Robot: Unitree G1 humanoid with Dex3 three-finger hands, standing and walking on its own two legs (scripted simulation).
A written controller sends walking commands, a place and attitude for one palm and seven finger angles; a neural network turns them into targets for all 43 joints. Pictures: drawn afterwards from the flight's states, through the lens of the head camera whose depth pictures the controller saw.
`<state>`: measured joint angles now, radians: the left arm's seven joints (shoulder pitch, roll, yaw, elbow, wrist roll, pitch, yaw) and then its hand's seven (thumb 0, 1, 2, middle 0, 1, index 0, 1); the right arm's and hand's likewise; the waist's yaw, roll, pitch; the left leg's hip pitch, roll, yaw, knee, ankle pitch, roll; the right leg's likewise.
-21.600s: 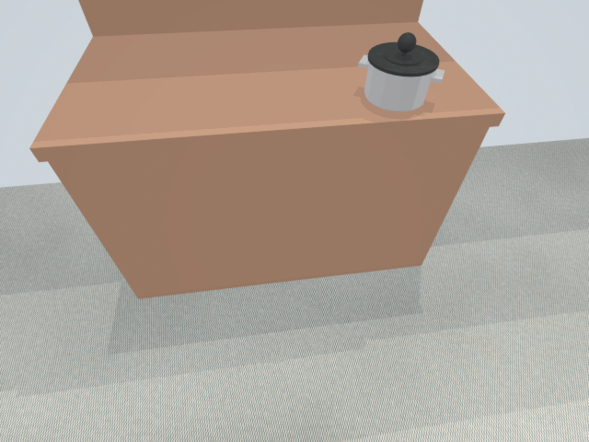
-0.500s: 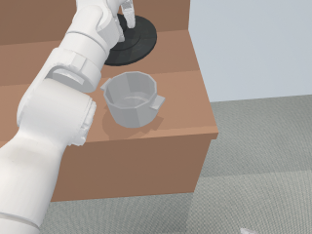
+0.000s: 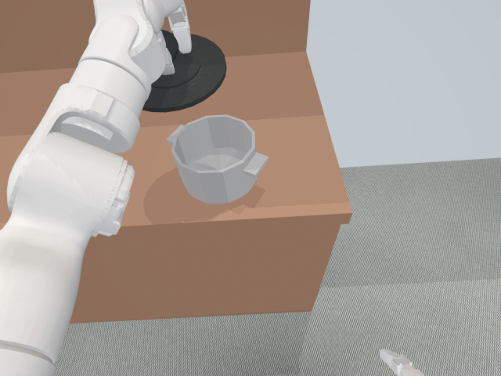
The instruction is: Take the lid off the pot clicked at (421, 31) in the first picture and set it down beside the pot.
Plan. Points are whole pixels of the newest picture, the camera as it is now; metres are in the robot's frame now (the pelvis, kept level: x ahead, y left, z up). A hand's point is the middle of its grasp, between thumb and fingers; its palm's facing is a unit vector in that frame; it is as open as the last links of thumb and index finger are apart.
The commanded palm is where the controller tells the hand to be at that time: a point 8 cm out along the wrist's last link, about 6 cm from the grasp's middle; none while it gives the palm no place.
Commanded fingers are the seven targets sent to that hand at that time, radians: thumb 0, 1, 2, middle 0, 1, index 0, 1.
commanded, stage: move the lid sideways beside the pot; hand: left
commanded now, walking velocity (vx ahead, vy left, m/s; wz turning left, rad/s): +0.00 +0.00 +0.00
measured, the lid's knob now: (163, 46) +0.52 +0.10 +0.26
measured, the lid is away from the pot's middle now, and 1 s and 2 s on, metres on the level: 0.05 0.18 0.25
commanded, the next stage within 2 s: lower the lid onto the table in 1.72 s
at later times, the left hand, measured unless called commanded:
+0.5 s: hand (119, 51) +0.50 +0.16 +0.27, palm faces -0.21 -0.04 -0.98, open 6.6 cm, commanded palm +0.49 +0.16 +0.34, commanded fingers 0.00 0.83 0.66 -0.97 -1.07 -0.97 -1.07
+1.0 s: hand (66, 63) +0.49 +0.23 +0.26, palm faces -0.24 -0.05 -0.97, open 6.6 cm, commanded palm +0.49 +0.23 +0.34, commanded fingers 0.00 0.83 0.66 -0.97 -1.07 -0.97 -1.07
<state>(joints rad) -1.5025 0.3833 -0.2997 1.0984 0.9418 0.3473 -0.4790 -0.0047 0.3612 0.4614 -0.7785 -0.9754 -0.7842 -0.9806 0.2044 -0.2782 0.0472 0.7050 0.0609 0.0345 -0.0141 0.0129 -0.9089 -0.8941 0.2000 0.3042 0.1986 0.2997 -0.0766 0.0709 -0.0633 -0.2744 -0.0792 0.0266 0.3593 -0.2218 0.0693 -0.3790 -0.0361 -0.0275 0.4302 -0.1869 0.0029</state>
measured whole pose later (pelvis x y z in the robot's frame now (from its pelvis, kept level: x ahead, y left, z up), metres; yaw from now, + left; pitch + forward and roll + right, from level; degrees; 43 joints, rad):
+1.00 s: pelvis +0.00 +0.01 +0.00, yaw +2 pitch +8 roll -1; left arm -1.41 0.63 -0.27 0.98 0.96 0.21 -0.58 0.00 0.36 0.46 -0.78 -0.98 -0.79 -0.98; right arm 0.23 -0.30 0.02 0.68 0.07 0.09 -0.01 0.01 -0.91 -0.89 0.20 0.30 0.20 0.30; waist -0.08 0.04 -0.04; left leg -0.29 -0.08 0.00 0.40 -0.24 0.08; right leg -0.35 -0.04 -0.06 0.39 -0.18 0.02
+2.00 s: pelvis +0.01 +0.02 +0.00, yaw +2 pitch +9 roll -1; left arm -1.38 0.75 -0.23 1.03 0.96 0.16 -0.60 0.00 0.37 0.46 -0.78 -0.98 -0.79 -0.98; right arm 0.22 -0.30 0.04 0.68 0.10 0.13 -0.01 0.01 -0.91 -0.89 0.20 0.30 0.20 0.30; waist -0.07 0.05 -0.02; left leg -0.31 -0.08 -0.02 0.42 -0.26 0.09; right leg -0.35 -0.03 -0.07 0.37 -0.18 0.02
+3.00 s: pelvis +0.02 +0.02 +0.00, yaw +2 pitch +10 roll -2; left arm -1.25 0.70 -0.18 1.02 0.95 0.06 -0.55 0.00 0.37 0.46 -0.77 -0.98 -0.78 -0.99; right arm 0.26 -0.29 0.02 0.69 0.08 0.12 -0.01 0.01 -0.91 -0.89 0.20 0.30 0.20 0.30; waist -0.08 0.05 -0.03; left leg -0.34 -0.08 -0.02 0.45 -0.29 0.09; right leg -0.38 -0.03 -0.06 0.40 -0.20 0.02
